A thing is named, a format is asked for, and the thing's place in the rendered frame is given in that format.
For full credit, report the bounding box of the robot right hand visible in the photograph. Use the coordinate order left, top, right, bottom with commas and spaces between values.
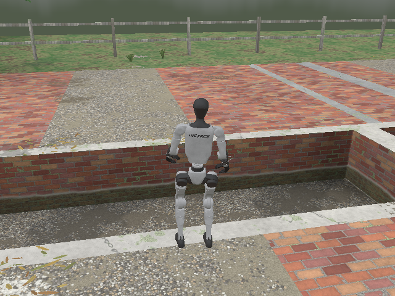
215, 163, 229, 173

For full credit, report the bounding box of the robot right forearm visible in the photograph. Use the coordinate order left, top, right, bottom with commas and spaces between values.
220, 151, 229, 167

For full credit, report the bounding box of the robot right thigh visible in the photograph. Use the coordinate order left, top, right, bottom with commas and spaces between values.
203, 171, 218, 209

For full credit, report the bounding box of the robot left forearm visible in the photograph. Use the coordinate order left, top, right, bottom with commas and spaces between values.
166, 146, 174, 158

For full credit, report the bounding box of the robot left hand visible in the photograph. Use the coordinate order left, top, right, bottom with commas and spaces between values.
166, 155, 180, 163

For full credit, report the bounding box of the robot right upper arm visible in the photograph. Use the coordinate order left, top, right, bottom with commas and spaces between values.
213, 125, 227, 160

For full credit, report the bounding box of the robot left upper arm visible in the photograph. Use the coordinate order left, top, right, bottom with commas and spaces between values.
169, 123, 187, 155

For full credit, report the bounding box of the humanoid robot head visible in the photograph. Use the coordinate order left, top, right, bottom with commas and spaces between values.
189, 98, 210, 128

